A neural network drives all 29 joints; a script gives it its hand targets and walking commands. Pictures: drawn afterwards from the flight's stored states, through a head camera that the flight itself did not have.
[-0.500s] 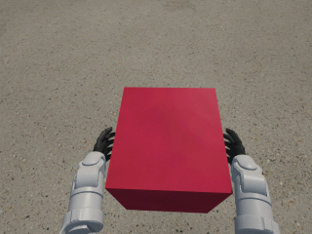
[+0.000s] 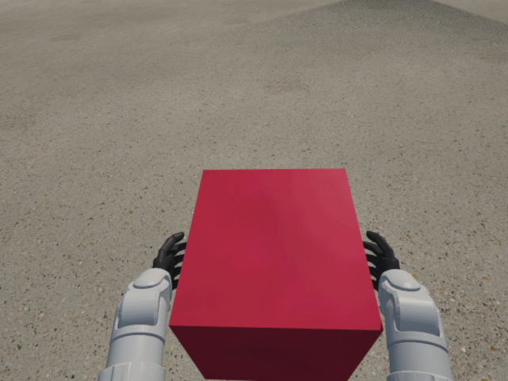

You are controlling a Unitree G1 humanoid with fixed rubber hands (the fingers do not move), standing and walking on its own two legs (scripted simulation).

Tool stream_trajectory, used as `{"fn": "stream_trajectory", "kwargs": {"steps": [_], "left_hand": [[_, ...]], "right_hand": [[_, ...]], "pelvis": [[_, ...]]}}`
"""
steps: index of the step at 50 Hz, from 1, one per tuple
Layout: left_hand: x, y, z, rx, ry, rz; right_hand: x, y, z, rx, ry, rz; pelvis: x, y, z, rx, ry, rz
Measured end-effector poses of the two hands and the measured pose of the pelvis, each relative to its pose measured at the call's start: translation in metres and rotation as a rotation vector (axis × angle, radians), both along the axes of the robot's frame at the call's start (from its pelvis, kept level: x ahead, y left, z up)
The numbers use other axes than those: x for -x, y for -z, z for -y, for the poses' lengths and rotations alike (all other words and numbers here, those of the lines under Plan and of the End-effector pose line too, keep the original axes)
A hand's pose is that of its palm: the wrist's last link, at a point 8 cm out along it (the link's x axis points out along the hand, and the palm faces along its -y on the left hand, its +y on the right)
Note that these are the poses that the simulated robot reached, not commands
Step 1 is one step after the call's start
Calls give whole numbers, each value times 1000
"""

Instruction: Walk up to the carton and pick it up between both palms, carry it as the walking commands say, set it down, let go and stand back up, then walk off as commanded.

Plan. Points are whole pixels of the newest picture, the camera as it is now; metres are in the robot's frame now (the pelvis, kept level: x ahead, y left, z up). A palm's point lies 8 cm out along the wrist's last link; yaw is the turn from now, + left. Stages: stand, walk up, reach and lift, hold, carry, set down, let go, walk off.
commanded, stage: reach and lift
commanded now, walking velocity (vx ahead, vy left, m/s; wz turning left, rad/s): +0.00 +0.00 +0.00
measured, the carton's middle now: (273, 276) +0.34 -0.04 -0.03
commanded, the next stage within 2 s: hold in 1.60 s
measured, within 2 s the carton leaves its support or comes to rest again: neither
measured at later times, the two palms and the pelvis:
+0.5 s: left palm (148, 284) +0.30 +0.16 +0.05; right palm (376, 269) +0.28 -0.19 +0.05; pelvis +0.00 -0.01 +0.00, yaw +0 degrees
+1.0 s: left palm (144, 290) +0.29 +0.17 +0.05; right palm (372, 270) +0.29 -0.19 +0.05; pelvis +0.01 -0.01 +0.00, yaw -1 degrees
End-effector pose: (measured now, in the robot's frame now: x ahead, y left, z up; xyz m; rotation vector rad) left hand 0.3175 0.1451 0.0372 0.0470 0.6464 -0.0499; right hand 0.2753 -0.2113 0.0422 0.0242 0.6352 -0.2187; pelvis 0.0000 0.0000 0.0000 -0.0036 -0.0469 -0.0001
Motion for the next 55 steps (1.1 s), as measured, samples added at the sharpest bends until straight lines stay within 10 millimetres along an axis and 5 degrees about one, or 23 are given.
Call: {"fn": "stream_trajectory", "kwargs": {"steps": [55], "left_hand": [[29,-9,-25,22,-128,-1]], "right_hand": [[-9,-8,-22,-1,-108,1]], "pelvis": [[-6,-4,8,-2,12,53]]}}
